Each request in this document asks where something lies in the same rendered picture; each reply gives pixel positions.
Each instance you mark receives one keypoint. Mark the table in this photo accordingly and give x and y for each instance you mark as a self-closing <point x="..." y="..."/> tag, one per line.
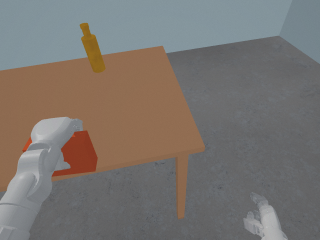
<point x="134" y="112"/>

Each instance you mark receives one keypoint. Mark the sponge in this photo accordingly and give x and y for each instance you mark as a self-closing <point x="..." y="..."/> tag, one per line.
<point x="78" y="152"/>

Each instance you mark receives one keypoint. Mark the robot right hand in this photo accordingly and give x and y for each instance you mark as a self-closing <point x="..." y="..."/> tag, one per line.
<point x="266" y="217"/>

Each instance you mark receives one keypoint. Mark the left robot forearm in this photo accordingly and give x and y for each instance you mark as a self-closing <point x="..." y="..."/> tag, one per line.
<point x="31" y="185"/>

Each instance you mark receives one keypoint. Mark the robot left hand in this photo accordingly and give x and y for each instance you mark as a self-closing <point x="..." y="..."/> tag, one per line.
<point x="58" y="131"/>

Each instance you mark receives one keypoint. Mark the right robot forearm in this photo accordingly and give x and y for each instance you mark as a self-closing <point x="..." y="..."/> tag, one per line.
<point x="272" y="233"/>

